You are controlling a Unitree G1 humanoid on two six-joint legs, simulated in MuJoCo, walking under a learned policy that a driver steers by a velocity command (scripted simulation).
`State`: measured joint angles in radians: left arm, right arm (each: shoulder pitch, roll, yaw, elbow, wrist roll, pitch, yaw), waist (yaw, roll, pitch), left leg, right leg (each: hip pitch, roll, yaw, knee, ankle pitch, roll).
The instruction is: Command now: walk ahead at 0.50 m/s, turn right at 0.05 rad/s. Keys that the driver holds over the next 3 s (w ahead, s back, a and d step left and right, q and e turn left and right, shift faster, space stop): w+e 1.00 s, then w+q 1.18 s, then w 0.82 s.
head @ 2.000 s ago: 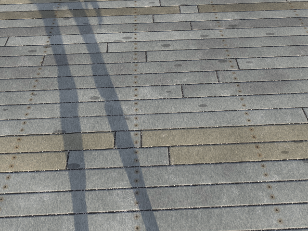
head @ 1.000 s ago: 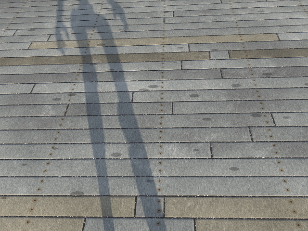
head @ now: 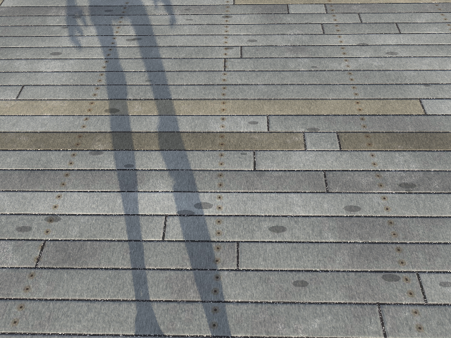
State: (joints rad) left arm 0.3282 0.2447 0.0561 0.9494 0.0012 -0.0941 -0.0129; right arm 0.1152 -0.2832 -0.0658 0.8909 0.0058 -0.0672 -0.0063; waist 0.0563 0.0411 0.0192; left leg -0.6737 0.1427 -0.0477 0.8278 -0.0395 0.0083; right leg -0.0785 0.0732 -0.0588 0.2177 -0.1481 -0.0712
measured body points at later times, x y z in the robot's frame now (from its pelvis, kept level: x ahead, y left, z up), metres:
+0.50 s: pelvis +0.28 +0.06 +0.00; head +0.30 +0.06 +0.45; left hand +0.46 +0.31 -0.12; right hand +0.26 -0.22 -0.13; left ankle +0.28 +0.16 -0.75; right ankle +0.33 -0.12 -0.67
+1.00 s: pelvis +0.52 -0.09 +0.00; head +0.54 -0.11 +0.44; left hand +0.72 +0.13 -0.11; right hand +0.55 -0.41 -0.11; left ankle +0.70 +0.04 -0.68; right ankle +0.50 -0.14 -0.75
